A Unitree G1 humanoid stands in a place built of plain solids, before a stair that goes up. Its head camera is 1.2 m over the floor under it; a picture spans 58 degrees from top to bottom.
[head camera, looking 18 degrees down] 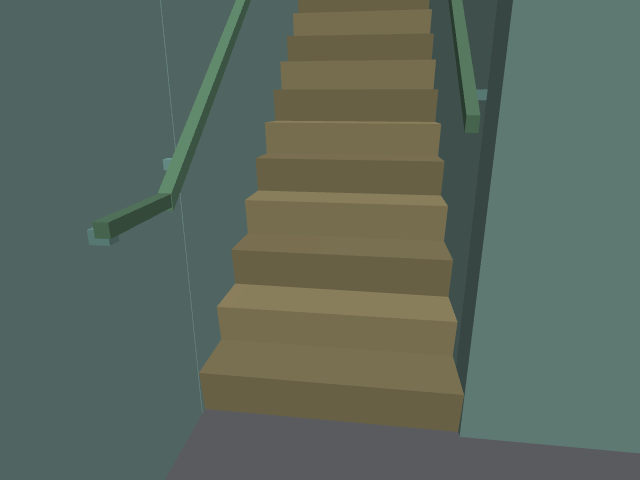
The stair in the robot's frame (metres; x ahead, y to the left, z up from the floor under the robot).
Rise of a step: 0.18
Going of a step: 0.24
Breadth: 1.00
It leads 7 degrees to the right of straight ahead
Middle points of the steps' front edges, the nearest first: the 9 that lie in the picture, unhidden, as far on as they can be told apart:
1.38 -0.03 0.19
1.61 -0.05 0.35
1.83 -0.08 0.53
2.08 -0.12 0.71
2.31 -0.15 0.90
2.54 -0.17 1.07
2.78 -0.21 1.26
3.01 -0.24 1.44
3.24 -0.27 1.62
